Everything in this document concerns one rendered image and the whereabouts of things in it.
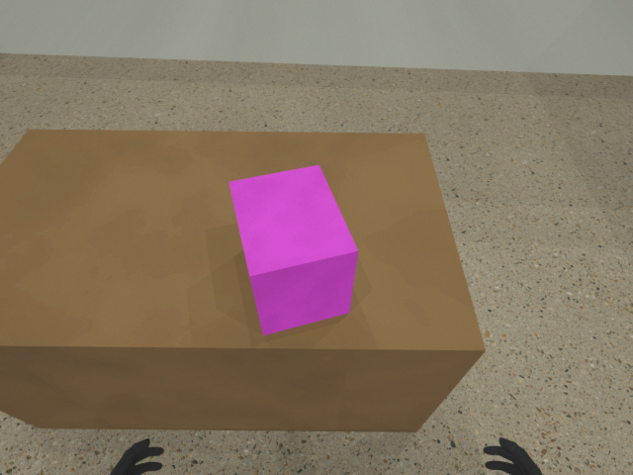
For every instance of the pedestal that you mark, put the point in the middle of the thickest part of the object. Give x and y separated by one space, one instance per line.
126 302

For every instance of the right robot hand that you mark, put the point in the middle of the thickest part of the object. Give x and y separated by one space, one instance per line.
522 463

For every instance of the carton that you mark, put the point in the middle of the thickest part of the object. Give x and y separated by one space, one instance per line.
300 255

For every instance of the left robot hand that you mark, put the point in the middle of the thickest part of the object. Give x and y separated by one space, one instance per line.
138 452

